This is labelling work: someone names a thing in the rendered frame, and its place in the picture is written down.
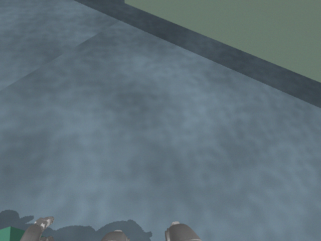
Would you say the left robot hand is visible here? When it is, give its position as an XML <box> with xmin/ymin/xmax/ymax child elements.
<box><xmin>20</xmin><ymin>216</ymin><xmax>54</xmax><ymax>241</ymax></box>

